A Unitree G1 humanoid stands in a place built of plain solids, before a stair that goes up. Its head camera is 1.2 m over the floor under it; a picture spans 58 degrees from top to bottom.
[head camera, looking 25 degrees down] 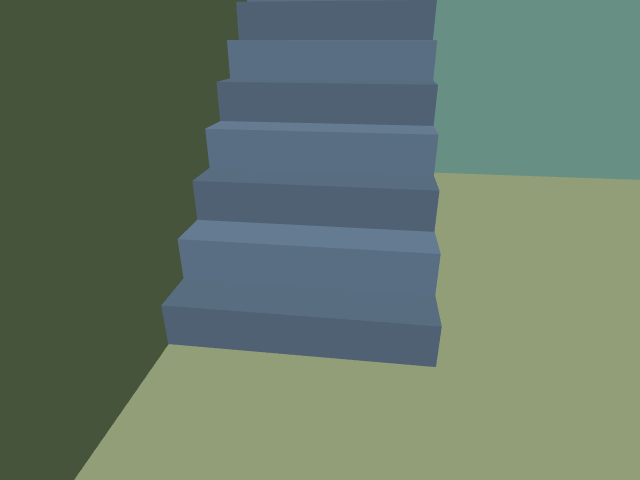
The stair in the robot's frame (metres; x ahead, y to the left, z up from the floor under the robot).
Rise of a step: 0.20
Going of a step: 0.22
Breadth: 1.13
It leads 7 degrees to the right of straight ahead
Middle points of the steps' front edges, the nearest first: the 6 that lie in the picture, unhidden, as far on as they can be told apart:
1.43 0.10 0.20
1.66 0.07 0.40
1.88 0.04 0.60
2.10 0.01 0.80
2.33 -0.02 0.99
2.55 -0.05 1.19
